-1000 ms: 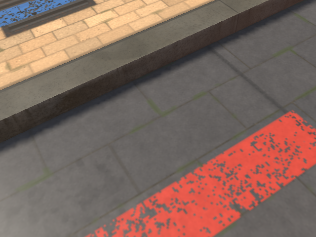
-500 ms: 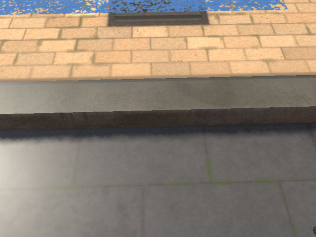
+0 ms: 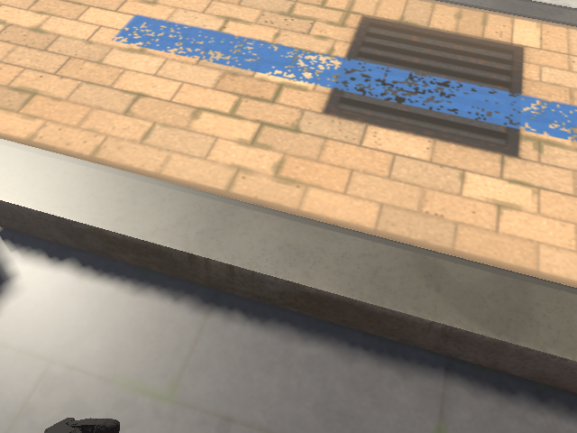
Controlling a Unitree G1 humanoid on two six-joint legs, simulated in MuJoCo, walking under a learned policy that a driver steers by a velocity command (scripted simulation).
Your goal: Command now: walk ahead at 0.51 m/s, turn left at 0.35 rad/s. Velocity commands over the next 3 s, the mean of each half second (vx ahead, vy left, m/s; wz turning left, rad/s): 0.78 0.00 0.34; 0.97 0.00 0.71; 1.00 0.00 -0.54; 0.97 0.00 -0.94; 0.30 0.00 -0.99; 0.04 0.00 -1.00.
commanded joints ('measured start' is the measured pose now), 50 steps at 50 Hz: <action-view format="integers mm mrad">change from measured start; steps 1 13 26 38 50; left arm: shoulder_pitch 98 349 499 96 306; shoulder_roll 86 121 164 69 84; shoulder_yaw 17 39 26 -22 -18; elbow -26 107 229 -60 -122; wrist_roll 38 0 34 75 2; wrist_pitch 17 -67 -73 -36 -83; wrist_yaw -13 -20 32 -10 22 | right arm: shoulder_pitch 15 -93 -201 162 145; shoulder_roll -158 -78 -53 -153 -153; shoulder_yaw -40 1 40 -17 -46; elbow -52 -49 -55 145 248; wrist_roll -63 -47 -43 10 -37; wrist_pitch -19 -52 -66 -109 -127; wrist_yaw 55 76 84 6 -74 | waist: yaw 17 83 48 73 354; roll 214 -114 -167 40 -25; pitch -104 28 -20 81 -317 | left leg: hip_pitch -65 -481 -124 100 250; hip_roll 219 123 2 169 163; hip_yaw -270 88 389 -208 -192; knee -236 520 157 -348 728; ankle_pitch -536 63 -96 130 1396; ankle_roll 116 -71 104 263 -16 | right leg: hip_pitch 207 418 634 -210 411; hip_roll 21 -170 -232 -104 -44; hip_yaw -113 233 -249 -74 170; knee -87 -672 -383 365 -308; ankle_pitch -50 -234 1332 -83 110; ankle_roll -44 -205 -122 -11 -259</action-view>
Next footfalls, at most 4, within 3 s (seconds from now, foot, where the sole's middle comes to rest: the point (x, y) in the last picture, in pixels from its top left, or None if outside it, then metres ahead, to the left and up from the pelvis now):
0.08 right None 0.09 -0.15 -0.77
0.56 left None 0.44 0.11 -0.77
1.04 right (240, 324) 0.74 0.10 -0.76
1.28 left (121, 170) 1.15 0.44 -0.64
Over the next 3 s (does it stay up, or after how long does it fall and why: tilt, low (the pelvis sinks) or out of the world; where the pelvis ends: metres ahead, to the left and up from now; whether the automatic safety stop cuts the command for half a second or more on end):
stays up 2.07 0.44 0.14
